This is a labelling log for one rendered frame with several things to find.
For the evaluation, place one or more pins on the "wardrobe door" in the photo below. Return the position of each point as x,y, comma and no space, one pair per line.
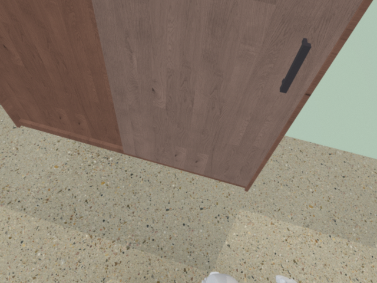
52,68
196,83

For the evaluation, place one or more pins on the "handle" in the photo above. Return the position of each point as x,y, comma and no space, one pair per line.
299,59

